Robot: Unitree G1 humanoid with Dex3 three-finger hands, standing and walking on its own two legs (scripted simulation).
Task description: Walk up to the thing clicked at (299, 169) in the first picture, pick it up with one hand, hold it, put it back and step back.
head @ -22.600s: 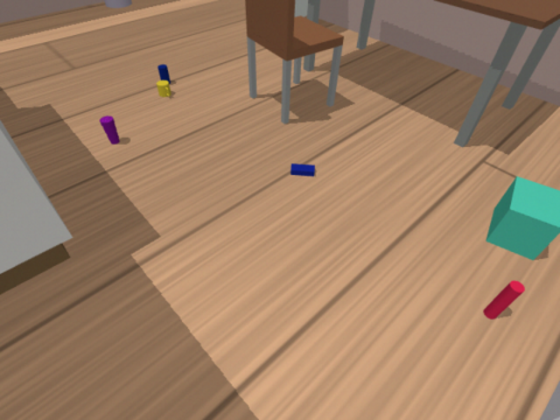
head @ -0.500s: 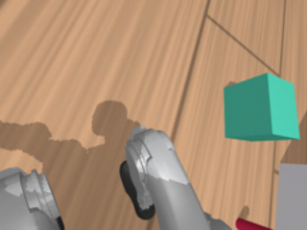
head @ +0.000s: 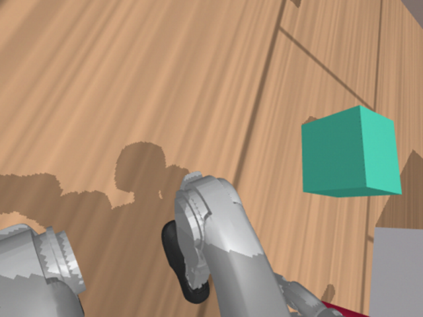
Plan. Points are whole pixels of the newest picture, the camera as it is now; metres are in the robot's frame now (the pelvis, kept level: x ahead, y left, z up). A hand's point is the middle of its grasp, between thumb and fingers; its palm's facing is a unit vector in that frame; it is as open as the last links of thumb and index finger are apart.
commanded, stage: rest palm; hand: left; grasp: from above
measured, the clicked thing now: out of the picture +0.45 +0.34 -0.28
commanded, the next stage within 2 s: close in 0.34 s
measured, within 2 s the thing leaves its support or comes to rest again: neither
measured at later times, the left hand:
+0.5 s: hand out of the picture +0.43 +0.32 -0.26, palm faces -0.46 -0.15 -0.87, open 13.9 cm
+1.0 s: hand out of the picture +0.43 +0.32 -0.26, palm faces -0.45 -0.15 -0.88, open 11.8 cm
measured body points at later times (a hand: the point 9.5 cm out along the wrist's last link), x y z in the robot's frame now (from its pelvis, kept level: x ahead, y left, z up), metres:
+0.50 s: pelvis +0.00 +0.00 +0.00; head +0.28 +0.14 +0.32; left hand +0.45 +0.32 -0.21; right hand +0.06 -0.25 -0.05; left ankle +0.06 +0.12 -0.26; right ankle +0.12 -0.14 -0.26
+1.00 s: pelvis +0.00 +0.00 +0.01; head +0.27 +0.14 +0.33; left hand +0.45 +0.33 -0.21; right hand +0.06 -0.25 -0.04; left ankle +0.06 +0.12 -0.26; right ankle +0.12 -0.13 -0.26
